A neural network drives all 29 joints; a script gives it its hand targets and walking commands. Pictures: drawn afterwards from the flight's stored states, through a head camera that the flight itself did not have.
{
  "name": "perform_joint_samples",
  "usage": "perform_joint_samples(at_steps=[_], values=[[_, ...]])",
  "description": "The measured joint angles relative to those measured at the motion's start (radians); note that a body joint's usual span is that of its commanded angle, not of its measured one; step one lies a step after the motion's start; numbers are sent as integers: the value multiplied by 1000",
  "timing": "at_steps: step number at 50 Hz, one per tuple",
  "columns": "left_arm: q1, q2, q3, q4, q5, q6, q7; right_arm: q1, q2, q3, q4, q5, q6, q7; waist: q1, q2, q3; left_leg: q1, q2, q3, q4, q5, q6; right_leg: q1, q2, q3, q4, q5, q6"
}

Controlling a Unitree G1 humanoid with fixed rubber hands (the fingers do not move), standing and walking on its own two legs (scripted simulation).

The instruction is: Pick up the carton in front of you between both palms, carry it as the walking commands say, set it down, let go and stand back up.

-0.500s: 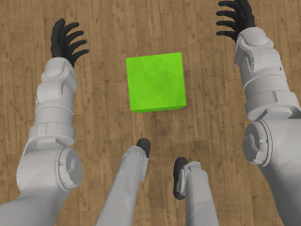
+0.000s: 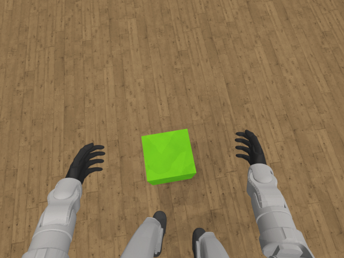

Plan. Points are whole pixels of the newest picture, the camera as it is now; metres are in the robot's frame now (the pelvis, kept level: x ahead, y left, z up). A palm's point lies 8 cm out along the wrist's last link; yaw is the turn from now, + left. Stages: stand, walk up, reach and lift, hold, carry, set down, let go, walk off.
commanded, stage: let go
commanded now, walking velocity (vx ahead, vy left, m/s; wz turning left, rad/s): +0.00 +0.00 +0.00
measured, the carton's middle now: (168, 159) +0.44 +0.07 -0.60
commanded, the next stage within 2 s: stand in 0.94 s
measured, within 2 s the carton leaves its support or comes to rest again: neither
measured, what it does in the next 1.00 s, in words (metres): stands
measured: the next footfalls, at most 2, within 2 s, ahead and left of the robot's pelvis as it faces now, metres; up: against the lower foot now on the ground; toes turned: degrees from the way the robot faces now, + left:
none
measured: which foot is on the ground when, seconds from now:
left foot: down 0.00-1.00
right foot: down 0.00-1.00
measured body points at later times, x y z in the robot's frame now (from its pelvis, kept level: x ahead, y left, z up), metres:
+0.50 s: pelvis +0.04 -0.03 +0.05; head +0.08 -0.03 +0.49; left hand +0.21 +0.21 -0.03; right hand +0.24 -0.26 -0.04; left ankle +0.05 +0.09 -0.69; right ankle -0.01 -0.13 -0.69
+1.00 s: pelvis +0.04 -0.02 +0.04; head +0.04 -0.01 +0.49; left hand +0.20 +0.24 -0.04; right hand +0.22 -0.26 -0.04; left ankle +0.05 +0.09 -0.69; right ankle +0.00 -0.13 -0.69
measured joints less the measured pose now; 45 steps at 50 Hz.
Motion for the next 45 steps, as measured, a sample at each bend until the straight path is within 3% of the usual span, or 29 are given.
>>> perform_joint_samples(at_steps=[10,17,30,45], values=[[333,-27,-110,-105,-41,-49,44,296,-24,34,-21,17,-83,59,-11,16,24,326,-15,-17,-145,6,-7,331,-19,-8,-152,8,-14],[483,-17,-133,-140,-46,-48,50,473,-44,78,-67,40,-95,89,-47,13,50,552,-17,-25,-245,17,-21,550,-24,-12,-237,12,-31],[509,3,-115,-115,-3,18,51,660,-88,140,-163,99,-29,146,-109,-37,99,815,5,-39,-329,15,-49,813,-6,-23,-325,17,-64],[499,21,-113,-142,12,139,106,655,-83,159,-133,108,-16,119,-108,-30,95,827,-9,-45,-275,-9,-37,837,-18,-36,-286,-5,-53]])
